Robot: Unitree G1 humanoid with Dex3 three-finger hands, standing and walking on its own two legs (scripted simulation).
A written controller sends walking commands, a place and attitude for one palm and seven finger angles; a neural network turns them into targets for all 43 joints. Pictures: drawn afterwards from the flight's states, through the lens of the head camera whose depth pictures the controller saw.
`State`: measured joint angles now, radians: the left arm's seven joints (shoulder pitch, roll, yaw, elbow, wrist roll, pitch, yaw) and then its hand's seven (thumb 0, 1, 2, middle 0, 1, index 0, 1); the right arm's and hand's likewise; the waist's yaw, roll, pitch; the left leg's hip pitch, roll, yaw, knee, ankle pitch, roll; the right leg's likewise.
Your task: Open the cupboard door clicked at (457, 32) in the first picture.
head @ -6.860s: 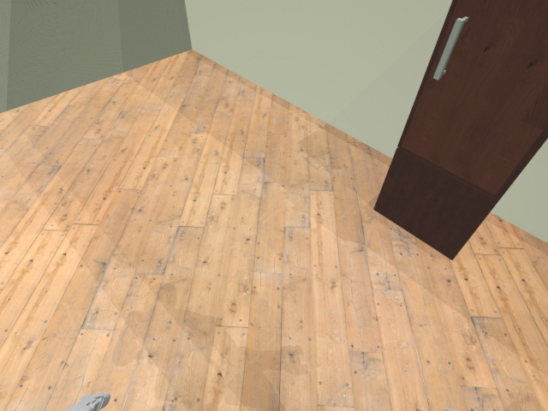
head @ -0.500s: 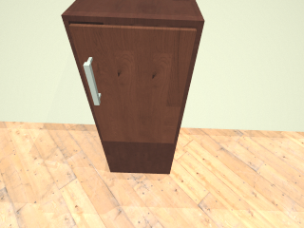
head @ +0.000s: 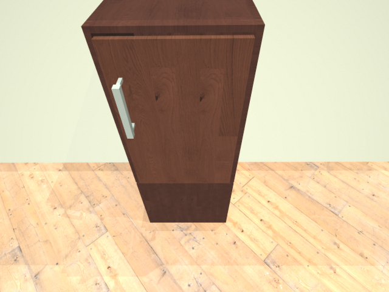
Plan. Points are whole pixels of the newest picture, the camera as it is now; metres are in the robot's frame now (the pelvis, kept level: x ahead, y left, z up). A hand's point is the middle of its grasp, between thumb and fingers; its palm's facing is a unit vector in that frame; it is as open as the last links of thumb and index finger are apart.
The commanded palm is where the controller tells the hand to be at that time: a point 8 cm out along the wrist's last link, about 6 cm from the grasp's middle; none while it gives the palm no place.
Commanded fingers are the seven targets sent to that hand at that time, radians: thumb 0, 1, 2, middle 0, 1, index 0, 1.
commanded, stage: look again from close up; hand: left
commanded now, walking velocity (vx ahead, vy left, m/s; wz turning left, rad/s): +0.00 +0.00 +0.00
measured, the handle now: (125, 109) +0.55 +0.23 +0.06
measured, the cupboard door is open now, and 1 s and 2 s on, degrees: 0 0 0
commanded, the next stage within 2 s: raise the hand with hooked fingers in 0.18 s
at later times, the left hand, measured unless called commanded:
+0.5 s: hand (105, 250) +0.20 +0.20 +0.00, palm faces +0.23 -0.97 -0.13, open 7.6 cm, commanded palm +0.11 +0.24 -0.05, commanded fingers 0.00 0.62 0.78 -0.22 -0.48 -0.22 -0.48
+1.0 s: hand (106, 261) +0.18 +0.19 -0.01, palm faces -0.07 -1.00 -0.07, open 10.4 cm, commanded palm +0.14 +0.26 +0.00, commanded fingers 0.00 0.04 0.53 -0.26 -0.86 -0.26 -0.86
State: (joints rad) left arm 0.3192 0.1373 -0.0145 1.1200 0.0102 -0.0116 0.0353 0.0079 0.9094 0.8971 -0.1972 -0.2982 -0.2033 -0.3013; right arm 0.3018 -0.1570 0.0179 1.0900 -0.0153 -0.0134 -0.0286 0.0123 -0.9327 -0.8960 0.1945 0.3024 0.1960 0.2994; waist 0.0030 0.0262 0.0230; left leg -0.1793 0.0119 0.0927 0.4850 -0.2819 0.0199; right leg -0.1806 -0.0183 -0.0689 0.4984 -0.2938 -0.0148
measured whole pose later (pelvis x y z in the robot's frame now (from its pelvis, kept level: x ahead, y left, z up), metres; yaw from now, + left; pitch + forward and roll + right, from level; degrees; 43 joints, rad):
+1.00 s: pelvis -0.05 -0.02 -0.07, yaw +3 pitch +10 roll -2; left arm 0.24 0.30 0.20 0.07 -0.31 -0.32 -0.41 0.01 0.26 0.62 -0.24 -0.71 -0.25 -0.71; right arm 0.19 -0.19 0.07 0.57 0.04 -0.22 -0.07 0.01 -0.90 -0.90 0.20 0.30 0.20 0.30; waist 0.02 0.04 -0.08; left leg -0.81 0.06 -0.02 1.09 -0.47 -0.01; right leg -0.74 -0.01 -0.16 1.04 -0.48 -0.06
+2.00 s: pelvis -0.02 +0.02 -0.02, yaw +2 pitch +5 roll -2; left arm -0.11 0.45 0.43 0.42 -0.34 -0.13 -0.49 -0.01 -0.50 0.30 -0.30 -1.20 -0.30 -1.20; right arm 0.28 -0.28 0.06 0.59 0.05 -0.21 -0.10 0.01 -0.90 -0.90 0.20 0.30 0.20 0.30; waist 0.01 0.03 -0.04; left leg -0.47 0.02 0.05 0.74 -0.35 0.04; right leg -0.42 -0.02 -0.10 0.67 -0.33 0.00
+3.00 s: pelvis -0.03 +0.00 -0.03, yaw +0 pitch +8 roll -1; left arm -0.40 0.50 0.48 0.77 -0.27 -0.22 -0.48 -0.01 -0.50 0.30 -0.30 -1.20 -0.30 -1.20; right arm 0.34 -0.29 0.05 0.60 0.05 -0.15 -0.09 0.01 -0.90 -0.90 0.20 0.30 0.20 0.30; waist -0.05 0.01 -0.05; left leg -0.56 0.04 0.07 0.77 -0.36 0.03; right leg -0.53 0.00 -0.08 0.73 -0.34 -0.02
